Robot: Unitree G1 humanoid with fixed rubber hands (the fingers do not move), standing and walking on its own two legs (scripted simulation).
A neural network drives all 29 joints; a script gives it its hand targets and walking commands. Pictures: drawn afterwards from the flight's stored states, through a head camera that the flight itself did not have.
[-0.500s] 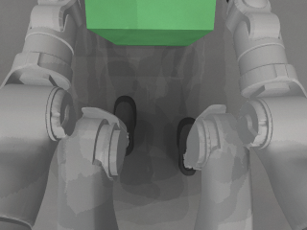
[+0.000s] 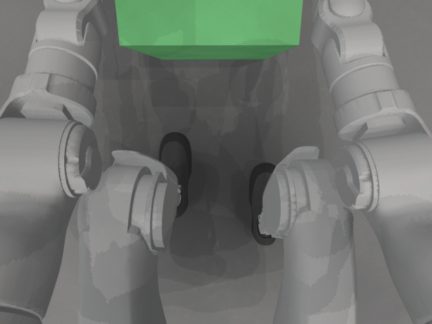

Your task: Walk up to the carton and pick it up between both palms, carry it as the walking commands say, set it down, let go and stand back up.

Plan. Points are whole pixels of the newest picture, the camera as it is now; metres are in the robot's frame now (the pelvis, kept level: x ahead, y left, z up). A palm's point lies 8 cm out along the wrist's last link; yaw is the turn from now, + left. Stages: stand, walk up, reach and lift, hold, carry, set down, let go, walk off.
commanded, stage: set down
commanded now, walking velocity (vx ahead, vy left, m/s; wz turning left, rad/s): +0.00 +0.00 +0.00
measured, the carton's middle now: out of the picture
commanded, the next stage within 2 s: let go in 1.50 s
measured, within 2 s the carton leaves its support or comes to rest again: neither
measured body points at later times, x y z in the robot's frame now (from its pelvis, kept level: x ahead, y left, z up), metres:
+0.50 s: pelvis -0.01 +0.00 +0.02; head +0.35 -0.01 +0.27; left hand +0.56 +0.20 -0.12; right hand +0.57 -0.15 -0.11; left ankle +0.16 +0.12 -0.33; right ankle +0.09 -0.10 -0.33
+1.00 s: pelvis +0.00 +0.00 +0.14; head +0.35 +0.00 +0.40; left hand +0.56 +0.20 +0.02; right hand +0.57 -0.16 +0.04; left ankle +0.16 +0.12 -0.33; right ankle +0.09 -0.10 -0.33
